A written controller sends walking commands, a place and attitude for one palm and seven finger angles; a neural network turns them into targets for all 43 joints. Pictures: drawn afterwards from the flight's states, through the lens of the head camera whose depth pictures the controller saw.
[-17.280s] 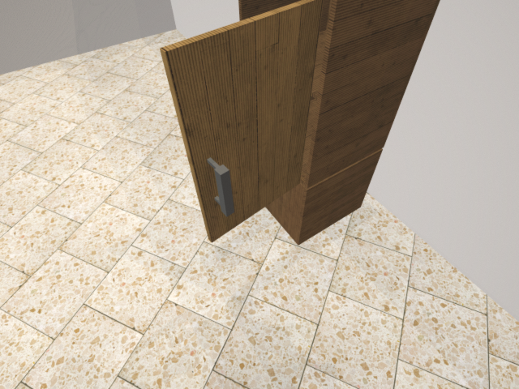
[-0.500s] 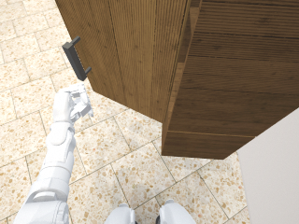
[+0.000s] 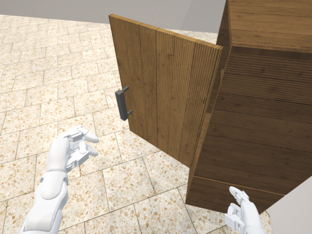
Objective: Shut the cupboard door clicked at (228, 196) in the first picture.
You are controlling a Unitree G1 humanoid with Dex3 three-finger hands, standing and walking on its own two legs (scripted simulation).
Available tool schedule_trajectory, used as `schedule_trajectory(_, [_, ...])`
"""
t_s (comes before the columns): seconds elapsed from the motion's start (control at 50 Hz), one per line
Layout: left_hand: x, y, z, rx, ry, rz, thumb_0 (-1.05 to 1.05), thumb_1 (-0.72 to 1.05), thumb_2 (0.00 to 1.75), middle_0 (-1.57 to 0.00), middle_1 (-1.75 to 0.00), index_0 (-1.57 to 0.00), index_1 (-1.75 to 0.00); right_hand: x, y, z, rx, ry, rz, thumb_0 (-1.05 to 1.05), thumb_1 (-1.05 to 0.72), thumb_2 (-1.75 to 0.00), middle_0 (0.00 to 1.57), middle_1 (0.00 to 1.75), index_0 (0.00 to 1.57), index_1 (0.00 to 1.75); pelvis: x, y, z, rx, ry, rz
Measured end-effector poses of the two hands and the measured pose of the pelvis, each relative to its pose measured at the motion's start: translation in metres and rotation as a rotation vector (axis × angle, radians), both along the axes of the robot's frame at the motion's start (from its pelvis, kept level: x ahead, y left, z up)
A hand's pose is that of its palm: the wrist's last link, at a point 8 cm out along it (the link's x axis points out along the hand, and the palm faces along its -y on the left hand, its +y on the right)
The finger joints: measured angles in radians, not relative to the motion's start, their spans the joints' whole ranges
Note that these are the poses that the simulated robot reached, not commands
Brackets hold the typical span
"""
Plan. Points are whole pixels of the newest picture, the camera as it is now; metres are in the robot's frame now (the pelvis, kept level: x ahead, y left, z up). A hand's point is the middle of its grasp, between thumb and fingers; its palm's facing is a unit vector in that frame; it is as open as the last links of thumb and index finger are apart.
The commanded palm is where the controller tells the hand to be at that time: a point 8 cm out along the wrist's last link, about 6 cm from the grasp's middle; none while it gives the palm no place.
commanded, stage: draw the hand back to the body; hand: left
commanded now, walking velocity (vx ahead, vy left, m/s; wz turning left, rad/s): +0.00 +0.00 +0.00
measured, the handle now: (125, 103) +0.64 +0.19 -0.09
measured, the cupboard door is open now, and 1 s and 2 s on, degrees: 66 66 66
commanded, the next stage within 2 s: step back with the hand held close in 0.78 s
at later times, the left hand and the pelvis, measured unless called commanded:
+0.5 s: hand (12, 172) +0.18 +0.26 +0.18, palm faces +0.46 -0.76 -0.46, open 6.8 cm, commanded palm +0.14 +0.30 +0.19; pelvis +0.00 -0.01 +0.01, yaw +1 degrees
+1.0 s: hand (21, 172) +0.18 +0.26 +0.17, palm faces +0.45 -0.78 -0.44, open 7.4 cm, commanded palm +0.13 +0.29 +0.19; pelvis -0.01 -0.01 +0.01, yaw +0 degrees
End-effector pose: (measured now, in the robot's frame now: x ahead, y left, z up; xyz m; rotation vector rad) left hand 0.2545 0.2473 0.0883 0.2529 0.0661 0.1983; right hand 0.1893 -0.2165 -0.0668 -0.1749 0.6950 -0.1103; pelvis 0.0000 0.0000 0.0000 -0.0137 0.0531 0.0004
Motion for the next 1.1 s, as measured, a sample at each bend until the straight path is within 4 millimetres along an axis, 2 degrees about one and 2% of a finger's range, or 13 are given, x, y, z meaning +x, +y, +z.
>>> schedule_trajectory(0.08, [-0.017, 0.011, 0.023, 0.036, -0.033, 0.045, 0.01, 0.89, 0.90, -0.87, -1.03, -0.87, -1.03, 0.009, 0.012, 0.006, 0.024, -0.030, 0.042, 0.01, -0.91, -0.90, 0.20, 0.30, 0.20, 0.30, 0.005, 0.001, 0.006, 0.001, -0.031, 0.004])
schedule_trajectory(0.18, [-0.040, 0.023, 0.045, 0.092, -0.062, 0.091, 0.01, 0.89, 0.90, -0.74, -0.89, -0.74, -0.88, 0.009, 0.017, 0.004, 0.042, -0.026, 0.070, 0.01, -0.91, -0.90, 0.20, 0.30, 0.20, 0.30, 0.010, 0.001, 0.010, 0.002, -0.054, 0.005])
schedule_trajectory(0.46, [-0.112, 0.048, 0.111, 0.305, -0.185, 0.220, 0.01, 0.89, 0.90, -0.36, -0.47, -0.36, -0.47, -0.010, -0.004, -0.007, 0.030, -0.007, 0.057, 0.02, -0.91, -0.90, 0.20, 0.30, 0.20, 0.30, 0.005, -0.004, 0.012, 0.005, -0.084, 0.007])
schedule_trajectory(0.54, [-0.121, 0.050, 0.108, 0.297, -0.192, 0.252, 0.01, 0.89, 0.90, -0.28, -0.39, -0.28, -0.39, -0.013, -0.009, -0.007, 0.022, -0.012, 0.057, 0.02, -0.91, -0.90, 0.20, 0.30, 0.20, 0.30, -0.002, -0.007, 0.011, 0.008, -0.090, 0.012])
schedule_trajectory(0.66, [-0.120, 0.041, 0.091, 0.230, -0.167, 0.245, 0.01, 0.89, 0.90, -0.23, -0.33, -0.23, -0.33, -0.019, -0.016, -0.004, 0.008, -0.027, 0.046, 0.02, -0.91, -0.90, 0.20, 0.30, 0.20, 0.30, -0.007, -0.012, 0.011, 0.010, -0.097, 0.007])
schedule_trajectory(0.8, [-0.116, 0.032, 0.097, 0.240, -0.202, 0.200, 0.01, 0.89, 0.90, -0.21, -0.31, -0.21, -0.30, -0.022, -0.020, 0.002, 0.008, -0.061, 0.030, 0.02, -0.91, -0.90, 0.20, 0.30, 0.20, 0.30, -0.008, -0.016, 0.011, 0.010, -0.108, -0.003])
schedule_trajectory(1.0, [-0.113, 0.043, 0.102, 0.292, -0.217, 0.217, 0.01, 0.89, 0.90, -0.21, -0.30, -0.21, -0.30, -0.029, -0.026, -0.004, 0.009, -0.018, 0.014, 0.02, -0.91, -0.90, 0.20, 0.30, 0.20, 0.30, -0.009, -0.015, 0.011, -0.007, -0.074, -0.001])
schedule_trajectory(1.1, [-0.106, 0.047, 0.094, 0.296, -0.203, 0.187, 0.01, 0.89, 0.90, -0.21, -0.30, -0.21, -0.30, -0.038, -0.034, -0.010, -0.019, 0.048, -0.044, 0.02, -0.91, -0.90, 0.20, 0.30, 0.20, 0.30, -0.008, -0.005, 0.010, -0.008, -0.038, -0.010])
